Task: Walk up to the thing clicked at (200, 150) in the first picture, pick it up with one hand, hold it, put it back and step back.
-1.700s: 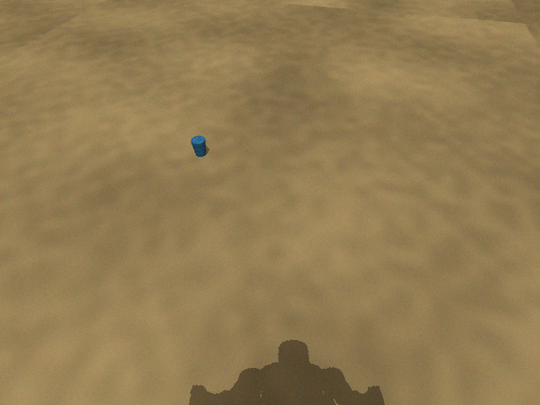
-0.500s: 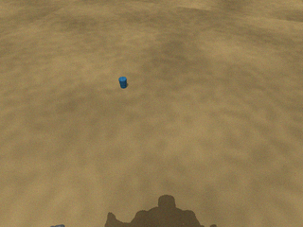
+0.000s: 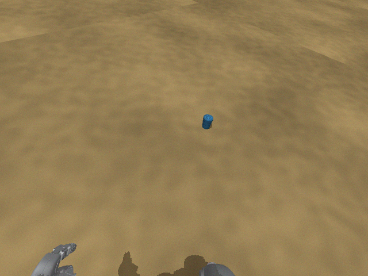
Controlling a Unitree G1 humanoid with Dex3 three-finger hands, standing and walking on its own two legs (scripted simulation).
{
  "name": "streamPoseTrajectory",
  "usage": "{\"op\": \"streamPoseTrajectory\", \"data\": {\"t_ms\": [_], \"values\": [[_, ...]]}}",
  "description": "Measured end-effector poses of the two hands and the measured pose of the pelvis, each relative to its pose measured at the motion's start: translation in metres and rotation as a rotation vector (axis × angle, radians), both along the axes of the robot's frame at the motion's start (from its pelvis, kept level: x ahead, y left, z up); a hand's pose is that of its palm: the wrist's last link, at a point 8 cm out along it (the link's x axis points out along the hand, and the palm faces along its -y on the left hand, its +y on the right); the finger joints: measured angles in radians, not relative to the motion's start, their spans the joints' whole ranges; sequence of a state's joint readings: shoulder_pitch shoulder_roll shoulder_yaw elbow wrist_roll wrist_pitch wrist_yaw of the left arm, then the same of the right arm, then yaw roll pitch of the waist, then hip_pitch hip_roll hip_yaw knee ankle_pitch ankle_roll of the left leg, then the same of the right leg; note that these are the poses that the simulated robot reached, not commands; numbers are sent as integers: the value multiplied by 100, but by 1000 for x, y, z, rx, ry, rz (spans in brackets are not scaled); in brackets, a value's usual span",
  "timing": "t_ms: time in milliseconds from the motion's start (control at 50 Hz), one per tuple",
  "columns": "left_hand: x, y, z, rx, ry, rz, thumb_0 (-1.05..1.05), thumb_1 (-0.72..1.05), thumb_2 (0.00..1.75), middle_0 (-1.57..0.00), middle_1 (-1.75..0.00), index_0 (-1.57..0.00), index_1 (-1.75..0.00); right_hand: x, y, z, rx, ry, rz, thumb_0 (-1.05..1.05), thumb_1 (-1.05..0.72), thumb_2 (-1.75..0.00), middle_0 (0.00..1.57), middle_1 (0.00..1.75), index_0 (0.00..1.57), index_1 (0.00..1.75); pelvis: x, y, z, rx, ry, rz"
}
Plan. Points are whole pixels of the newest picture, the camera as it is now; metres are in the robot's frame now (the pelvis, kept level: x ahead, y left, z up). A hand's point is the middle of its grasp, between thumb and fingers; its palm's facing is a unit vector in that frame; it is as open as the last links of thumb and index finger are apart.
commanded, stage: walk up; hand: left
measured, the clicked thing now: (207, 122) +1.38 -0.31 -0.73
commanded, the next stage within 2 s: none
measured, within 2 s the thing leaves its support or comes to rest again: neither
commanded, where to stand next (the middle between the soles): +1.46 -0.75 m, yaw +70 degrees
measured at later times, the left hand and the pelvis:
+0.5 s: hand (125, 217) +0.29 +0.15 -0.11, palm faces +0.38 -0.83 -0.41, open 7.4 cm; pelvis +0.33 -0.15 +0.00, yaw +20 degrees
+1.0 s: hand (173, 155) +0.55 +0.02 -0.16, palm faces +0.46 -0.82 -0.34, open 7.4 cm; pelvis +0.61 -0.28 -0.04, yaw +34 degrees
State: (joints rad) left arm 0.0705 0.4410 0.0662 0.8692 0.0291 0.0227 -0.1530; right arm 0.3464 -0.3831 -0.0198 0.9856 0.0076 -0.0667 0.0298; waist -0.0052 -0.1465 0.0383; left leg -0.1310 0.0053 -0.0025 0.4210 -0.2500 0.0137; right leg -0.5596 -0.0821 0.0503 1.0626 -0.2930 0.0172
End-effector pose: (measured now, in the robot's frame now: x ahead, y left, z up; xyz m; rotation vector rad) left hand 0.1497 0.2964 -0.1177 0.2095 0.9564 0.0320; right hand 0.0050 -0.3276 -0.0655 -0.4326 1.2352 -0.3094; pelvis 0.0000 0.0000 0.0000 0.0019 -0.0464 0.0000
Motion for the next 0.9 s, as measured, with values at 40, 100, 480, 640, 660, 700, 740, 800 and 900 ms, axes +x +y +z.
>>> {"op": "streamPoseTrajectory", "data": {"t_ms": [40, 100, 480, 640, 660, 700, 740, 800, 900], "values": [[10, -4, 4, 4, 13, 24, 1, 91, 90, -20, -30, -20, -30, 25, -5, -3, 10, 25, 29, 1, -90, -90, 21, 30, 21, 30, 22, -8, 2, 1, 11, 34], [26, -6, 6, 36, 38, 77, 1, 90, 90, -21, -30, -20, -30, 73, -20, -8, 17, 32, 76, 1, -90, -90, 21, 30, 22, 30, 60, -25, 0, 11, 30, 76], [115, -109, 50, 215, 108, 498, 1, 90, 90, -21, -30, -20, -30, 539, -96, -28, 72, -172, 530, 1, -91, -90, 20, 30, 21, 30, 317, -146, 0, 59, 44, 346], [139, -165, 7, 150, 254, 620, 1, 90, 90, -20, -30, -20, -30, 681, -80, -36, 55, -171, 682, 1, -90, -90, 21, 30, 21, 30, 417, -171, -23, 26, 33, 444], [147, -171, -2, 139, 264, 627, 1, 90, 90, -20, -30, -20, -30, 694, -81, -42, 42, -173, 691, 1, -90, -90, 21, 30, 21, 30, 430, -172, -31, 20, 28, 453], [167, -183, -20, 122, 289, 639, 1, 90, 90, -20, -30, -20, -30, 712, -88, -53, 20, -170, 680, 1, -90, -90, 21, 30, 21, 30, 451, -178, -42, 52, 30, 495], [192, -200, -29, 97, 313, 627, 1, 90, 90, -20, -30, -20, -30, 722, -101, -61, 9, -166, 649, 1, -90, -90, 21, 30, 21, 30, 466, -187, -46, 77, 27, 500], [231, -224, -28, 46, 345, 547, 1, 91, 90, -20, -30, -20, -30, 731, -124, -59, 6, -175, 558, 1, -90, -90, 21, 30, 21, 30, 492, -201, -38, 83, 8, 478], [302, -232, -15, 47, 250, 559, 1, 90, 90, -21, -30, -20, -30, 747, -168, -46, -7, -72, 608, 1, -90, -90, 21, 30, 21, 30, 551, -235, -27, 55, 23, 532]]}}
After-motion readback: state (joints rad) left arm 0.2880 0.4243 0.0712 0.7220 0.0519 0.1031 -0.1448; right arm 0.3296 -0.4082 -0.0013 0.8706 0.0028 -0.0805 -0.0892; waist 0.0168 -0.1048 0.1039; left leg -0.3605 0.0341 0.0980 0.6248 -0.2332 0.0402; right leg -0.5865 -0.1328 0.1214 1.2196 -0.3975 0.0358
